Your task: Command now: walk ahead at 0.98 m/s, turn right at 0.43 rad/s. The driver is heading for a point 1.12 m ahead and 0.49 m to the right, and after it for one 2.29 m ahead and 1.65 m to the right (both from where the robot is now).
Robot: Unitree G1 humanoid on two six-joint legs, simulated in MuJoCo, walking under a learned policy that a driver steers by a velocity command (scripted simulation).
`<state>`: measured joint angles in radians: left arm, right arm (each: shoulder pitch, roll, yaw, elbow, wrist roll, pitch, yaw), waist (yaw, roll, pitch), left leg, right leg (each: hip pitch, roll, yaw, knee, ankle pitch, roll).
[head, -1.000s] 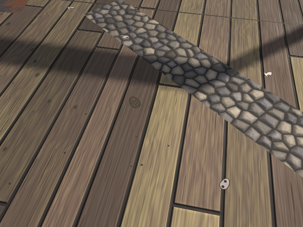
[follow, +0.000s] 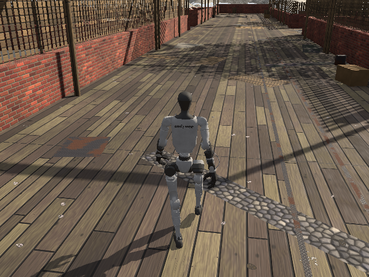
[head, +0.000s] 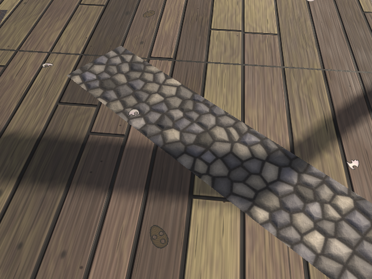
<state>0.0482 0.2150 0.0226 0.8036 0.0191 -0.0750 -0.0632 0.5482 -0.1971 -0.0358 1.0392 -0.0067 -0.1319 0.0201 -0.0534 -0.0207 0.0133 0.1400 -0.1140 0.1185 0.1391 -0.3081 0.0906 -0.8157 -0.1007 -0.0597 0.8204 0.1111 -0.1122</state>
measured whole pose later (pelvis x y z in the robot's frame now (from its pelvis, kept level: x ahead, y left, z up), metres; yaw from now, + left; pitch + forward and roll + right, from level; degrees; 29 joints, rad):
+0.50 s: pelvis +0.49 -0.04 +0.00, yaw -23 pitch +3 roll +1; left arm 0.49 0.28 0.08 0.92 -0.01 -0.09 -0.02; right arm -0.07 -0.24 0.03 0.61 -0.04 -0.08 0.03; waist 0.14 0.00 0.03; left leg -0.71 0.10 -0.07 0.61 0.05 -0.02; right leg 0.09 0.15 0.23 0.26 -0.36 -0.16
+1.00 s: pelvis +0.89 -0.22 -0.03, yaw -51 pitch +1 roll +2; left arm -0.09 0.30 0.01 0.59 0.03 -0.02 -0.09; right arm 0.53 -0.26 -0.04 0.92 -0.03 -0.09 -0.02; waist -0.07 -0.04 0.05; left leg 0.26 0.03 0.34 0.32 -0.45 -0.08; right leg -0.69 0.02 -0.16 0.75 -0.07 -0.20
